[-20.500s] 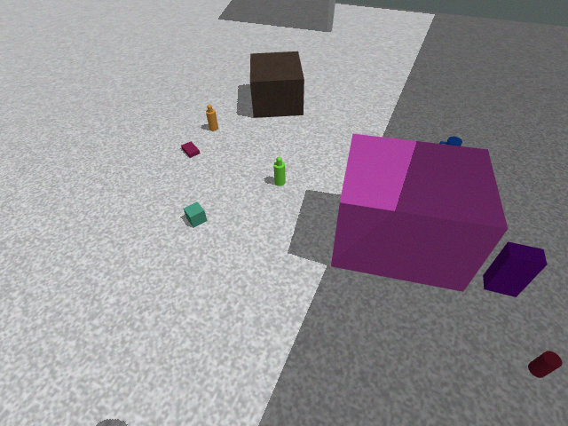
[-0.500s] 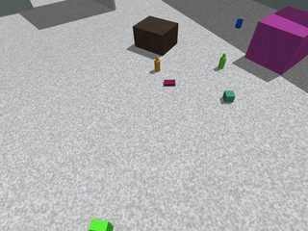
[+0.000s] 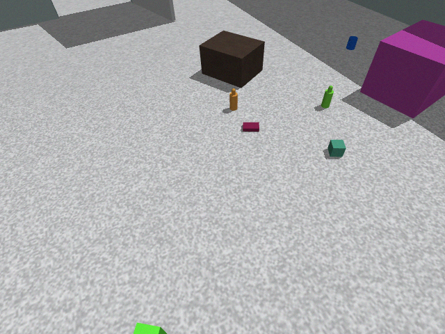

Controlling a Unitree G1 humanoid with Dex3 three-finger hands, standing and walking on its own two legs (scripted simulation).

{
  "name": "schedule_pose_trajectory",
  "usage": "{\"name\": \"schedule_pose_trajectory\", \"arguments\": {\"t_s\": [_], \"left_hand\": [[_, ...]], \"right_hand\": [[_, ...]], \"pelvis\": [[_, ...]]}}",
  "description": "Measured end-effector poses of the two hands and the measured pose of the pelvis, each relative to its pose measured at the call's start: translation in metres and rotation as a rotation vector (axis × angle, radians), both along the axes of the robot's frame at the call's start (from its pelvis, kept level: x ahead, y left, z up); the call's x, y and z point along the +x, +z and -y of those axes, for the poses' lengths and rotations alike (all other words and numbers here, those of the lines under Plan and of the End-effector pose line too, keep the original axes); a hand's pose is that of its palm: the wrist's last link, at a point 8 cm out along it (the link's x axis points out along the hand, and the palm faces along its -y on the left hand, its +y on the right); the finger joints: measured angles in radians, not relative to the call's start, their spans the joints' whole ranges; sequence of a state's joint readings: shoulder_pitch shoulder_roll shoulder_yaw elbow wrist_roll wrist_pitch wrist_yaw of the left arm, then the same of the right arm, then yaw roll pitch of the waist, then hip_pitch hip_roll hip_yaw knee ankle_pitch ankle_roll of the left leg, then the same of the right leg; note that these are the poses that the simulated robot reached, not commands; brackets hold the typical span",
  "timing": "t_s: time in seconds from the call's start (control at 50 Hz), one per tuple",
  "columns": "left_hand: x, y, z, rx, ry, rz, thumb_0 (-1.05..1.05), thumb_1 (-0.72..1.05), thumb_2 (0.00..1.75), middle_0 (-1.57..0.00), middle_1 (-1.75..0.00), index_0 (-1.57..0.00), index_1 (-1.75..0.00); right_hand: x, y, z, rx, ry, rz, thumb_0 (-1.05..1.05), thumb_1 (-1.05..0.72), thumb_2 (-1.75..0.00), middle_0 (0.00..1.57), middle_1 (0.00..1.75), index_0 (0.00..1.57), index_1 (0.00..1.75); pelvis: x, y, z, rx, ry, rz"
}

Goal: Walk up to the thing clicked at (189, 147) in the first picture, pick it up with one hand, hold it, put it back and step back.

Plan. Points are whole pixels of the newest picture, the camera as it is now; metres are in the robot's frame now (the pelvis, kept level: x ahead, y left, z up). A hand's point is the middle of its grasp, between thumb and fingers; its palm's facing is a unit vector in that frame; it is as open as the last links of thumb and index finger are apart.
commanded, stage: stand
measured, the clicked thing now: (250, 126) +1.49 -0.19 -0.76
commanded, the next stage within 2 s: none
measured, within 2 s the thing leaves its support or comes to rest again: neither
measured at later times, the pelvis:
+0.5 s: pelvis +0.01 +0.00 +0.01, yaw +2 degrees
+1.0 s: pelvis +0.01 +0.00 +0.01, yaw +3 degrees
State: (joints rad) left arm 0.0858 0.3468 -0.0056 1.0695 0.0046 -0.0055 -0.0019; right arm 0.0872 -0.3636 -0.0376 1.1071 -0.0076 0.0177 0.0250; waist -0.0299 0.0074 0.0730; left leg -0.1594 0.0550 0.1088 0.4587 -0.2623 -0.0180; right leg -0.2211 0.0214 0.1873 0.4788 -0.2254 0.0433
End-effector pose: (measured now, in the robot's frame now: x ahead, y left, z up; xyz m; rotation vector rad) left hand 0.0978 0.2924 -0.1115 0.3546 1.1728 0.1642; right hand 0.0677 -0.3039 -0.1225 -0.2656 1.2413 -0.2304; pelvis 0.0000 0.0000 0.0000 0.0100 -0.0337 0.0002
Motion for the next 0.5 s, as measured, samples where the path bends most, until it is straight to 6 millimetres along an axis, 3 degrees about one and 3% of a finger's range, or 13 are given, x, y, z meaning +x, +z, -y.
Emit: {"name": "schedule_pose_trajectory", "arguments": {"t_s": [0.28, 0.5], "left_hand": [[-0.02, 0.0, 0.0, -0.006, 0.066, -0.045, 0.01, 0.9, 0.9, -0.2, -0.3, -0.2, -0.3], [-0.021, 0.002, -0.002, -0.001, 0.086, -0.041, 0.01, 0.9, 0.9, -0.2, -0.3, -0.2, -0.3]], "right_hand": [[0.033, 0.008, -0.004, 0.004, 0.049, 0.034, 0.0, -0.91, -0.9, 0.2, 0.3, 0.2, 0.3], [0.038, 0.01, -0.003, -0.003, 0.062, 0.03, 0.0, -0.91, -0.9, 0.2, 0.3, 0.2, 0.3]], "pelvis": [[0.011, 0.006, 0.004, -0.006, 0.027, -0.007], [0.014, 0.007, 0.005, -0.009, 0.04, -0.005]]}}
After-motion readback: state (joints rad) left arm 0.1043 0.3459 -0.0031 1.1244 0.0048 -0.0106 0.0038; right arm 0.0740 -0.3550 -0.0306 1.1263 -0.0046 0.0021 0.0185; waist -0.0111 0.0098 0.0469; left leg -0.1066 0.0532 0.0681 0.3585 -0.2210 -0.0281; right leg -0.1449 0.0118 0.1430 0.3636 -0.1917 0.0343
